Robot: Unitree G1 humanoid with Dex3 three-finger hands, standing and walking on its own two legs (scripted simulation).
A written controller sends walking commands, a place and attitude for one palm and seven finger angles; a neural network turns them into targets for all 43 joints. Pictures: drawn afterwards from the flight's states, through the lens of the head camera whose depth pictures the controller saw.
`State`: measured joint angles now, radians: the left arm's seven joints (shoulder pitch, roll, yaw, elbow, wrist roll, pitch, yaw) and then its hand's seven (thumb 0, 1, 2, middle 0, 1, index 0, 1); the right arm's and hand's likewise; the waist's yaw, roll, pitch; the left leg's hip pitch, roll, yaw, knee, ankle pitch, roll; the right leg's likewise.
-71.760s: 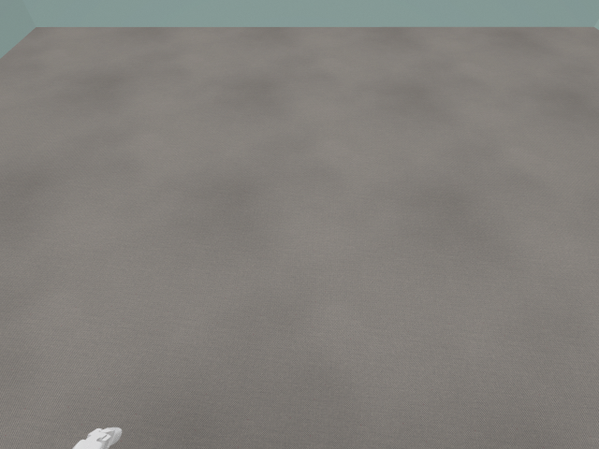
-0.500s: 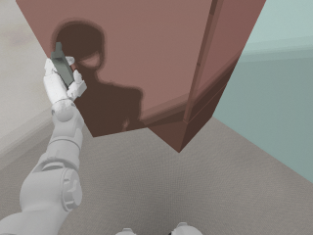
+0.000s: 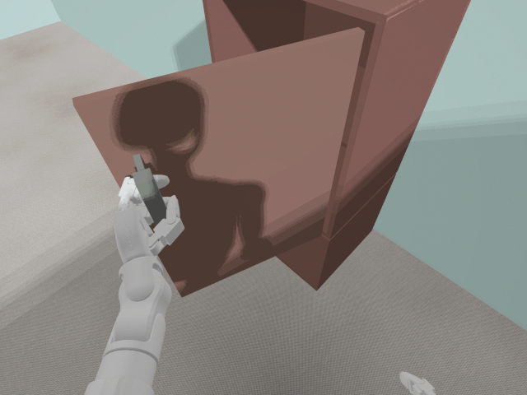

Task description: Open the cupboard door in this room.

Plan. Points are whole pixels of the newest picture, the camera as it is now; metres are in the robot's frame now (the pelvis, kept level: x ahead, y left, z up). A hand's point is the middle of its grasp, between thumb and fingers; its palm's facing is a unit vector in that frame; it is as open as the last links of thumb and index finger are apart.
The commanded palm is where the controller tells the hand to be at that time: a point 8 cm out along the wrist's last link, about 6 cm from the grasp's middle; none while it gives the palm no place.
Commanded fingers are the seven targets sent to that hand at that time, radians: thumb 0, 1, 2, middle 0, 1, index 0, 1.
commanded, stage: pull the door open along its arc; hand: left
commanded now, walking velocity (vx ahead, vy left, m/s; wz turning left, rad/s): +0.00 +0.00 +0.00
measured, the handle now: (154, 198) +0.40 +0.19 +0.08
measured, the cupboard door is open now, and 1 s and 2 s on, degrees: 70 82 81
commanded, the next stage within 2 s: open thumb and fingers to let go in 0.16 s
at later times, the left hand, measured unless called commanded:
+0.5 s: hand (199, 247) +0.30 +0.10 +0.09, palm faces +0.38 -0.92 -0.01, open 7.1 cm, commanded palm +0.26 +0.14 +0.08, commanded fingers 0.00 -0.01 0.51 -0.34 -1.25 -0.34 -1.25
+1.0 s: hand (203, 251) +0.30 +0.10 +0.09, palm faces +0.38 -0.93 -0.01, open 14.3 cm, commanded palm +0.26 +0.14 +0.08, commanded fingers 0.00 -0.50 0.30 -0.17 -0.40 -0.17 -0.40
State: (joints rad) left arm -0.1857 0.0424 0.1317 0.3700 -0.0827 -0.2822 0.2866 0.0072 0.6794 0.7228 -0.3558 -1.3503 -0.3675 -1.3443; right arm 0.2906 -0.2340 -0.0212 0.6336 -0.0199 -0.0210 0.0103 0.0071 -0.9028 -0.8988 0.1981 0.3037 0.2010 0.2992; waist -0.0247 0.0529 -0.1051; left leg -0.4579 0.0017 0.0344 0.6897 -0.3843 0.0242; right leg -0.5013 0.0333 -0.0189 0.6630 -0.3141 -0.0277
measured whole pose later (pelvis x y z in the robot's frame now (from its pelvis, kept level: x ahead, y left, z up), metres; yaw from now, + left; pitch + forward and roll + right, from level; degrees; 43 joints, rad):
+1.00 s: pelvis -0.02 -0.02 +0.00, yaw +4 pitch +3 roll +0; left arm -0.06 -0.04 -0.10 0.17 0.00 -0.12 0.43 0.00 -0.48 0.31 -0.34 -0.92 -0.30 -0.95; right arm 0.18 -0.21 0.01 0.62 -0.04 0.01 -0.05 0.01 -0.90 -0.90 0.20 0.30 0.20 0.30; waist 0.02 0.05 -0.05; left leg -0.40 -0.02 -0.02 0.70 -0.36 0.00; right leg -0.43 0.01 -0.08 0.70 -0.33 -0.05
